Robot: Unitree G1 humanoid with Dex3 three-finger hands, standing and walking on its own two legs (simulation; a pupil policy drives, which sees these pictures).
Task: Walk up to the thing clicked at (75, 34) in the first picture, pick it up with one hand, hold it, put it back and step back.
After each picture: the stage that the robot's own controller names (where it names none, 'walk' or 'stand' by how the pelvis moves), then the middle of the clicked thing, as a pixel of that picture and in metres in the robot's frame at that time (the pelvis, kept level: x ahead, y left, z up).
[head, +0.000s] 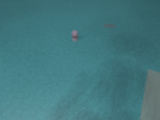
stand; (74, 35) +1.57 +0.11 -0.72
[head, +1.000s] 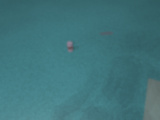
walk; (70, 46) +1.44 +0.26 -0.71
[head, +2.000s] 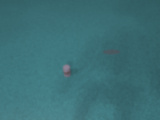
walk; (66, 71) +0.96 +0.23 -0.71
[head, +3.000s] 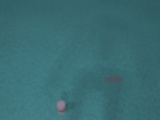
walk; (61, 107) +0.58 +0.17 -0.69
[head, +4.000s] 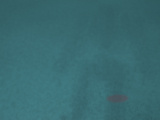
stand; out of the picture +0.37 +0.20 -0.71
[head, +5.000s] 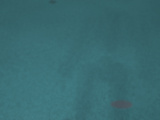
stand; out of the picture +0.38 +0.16 -0.72
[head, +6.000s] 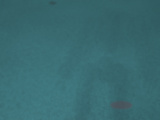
stand; out of the picture +0.37 +0.17 -0.72
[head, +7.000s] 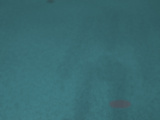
stand; out of the picture +0.37 +0.18 -0.73
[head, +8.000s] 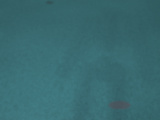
stand; out of the picture +0.36 +0.18 -0.73
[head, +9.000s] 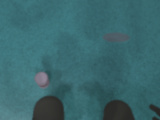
go down; (42, 80) +0.42 +0.21 -0.43
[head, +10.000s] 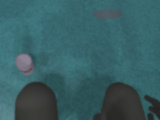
go down; (25, 65) +0.44 +0.25 -0.31
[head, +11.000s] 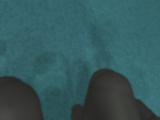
close in; out of the picture +0.41 +0.28 -0.22
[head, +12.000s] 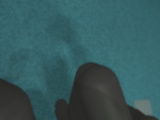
close; out of the picture +0.40 +0.29 -0.22
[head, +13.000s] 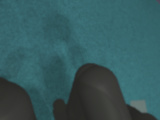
lift; out of the picture +0.39 +0.29 -0.22
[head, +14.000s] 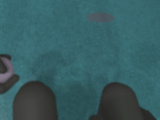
lift; (1, 74) +0.33 +0.27 -0.09
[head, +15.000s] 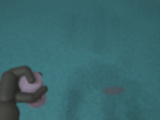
hold; (34, 90) +0.33 +0.17 +0.03
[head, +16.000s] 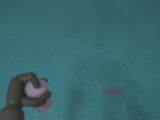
hold; (39, 95) +0.32 +0.17 -0.01
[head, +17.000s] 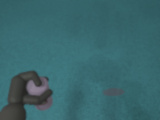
hold; (40, 94) +0.33 +0.17 -0.01
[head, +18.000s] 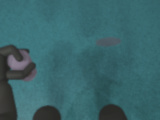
crouch; (23, 66) +0.41 +0.21 -0.08
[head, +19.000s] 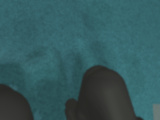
lower; out of the picture +0.42 +0.30 -0.21
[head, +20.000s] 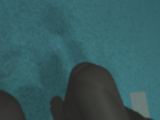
lower; out of the picture +0.43 +0.32 -0.22
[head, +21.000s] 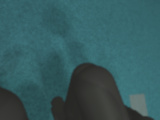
lower; out of the picture +0.42 +0.32 -0.23
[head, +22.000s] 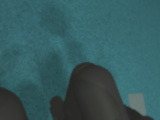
lower; out of the picture +0.42 +0.31 -0.23
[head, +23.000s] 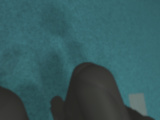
loosen; out of the picture +0.42 +0.31 -0.23
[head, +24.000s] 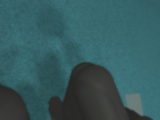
withdraw; out of the picture +0.42 +0.30 -0.23
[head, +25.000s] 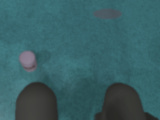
walk; (28, 61) +0.45 +0.24 -0.31
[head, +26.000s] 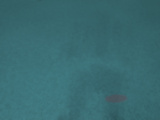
stand; out of the picture +0.38 +0.17 -0.66
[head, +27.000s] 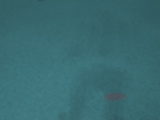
stand; out of the picture +0.40 +0.19 -0.67
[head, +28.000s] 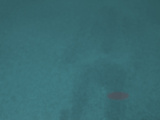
stand; out of the picture +0.40 +0.18 -0.68
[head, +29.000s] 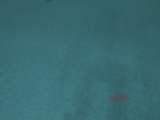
walk; out of the picture +0.41 +0.17 -0.72
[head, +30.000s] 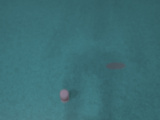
walk; (64, 96) +0.55 +0.14 -0.69
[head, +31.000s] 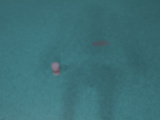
walk; (55, 69) +0.82 +0.25 -0.69
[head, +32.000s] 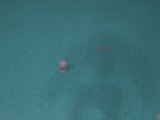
stand; (63, 66) +1.03 +0.20 -0.71
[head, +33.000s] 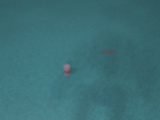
stand; (67, 70) +1.02 +0.19 -0.73
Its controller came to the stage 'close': yes
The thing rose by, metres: 0.70
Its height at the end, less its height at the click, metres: +0.00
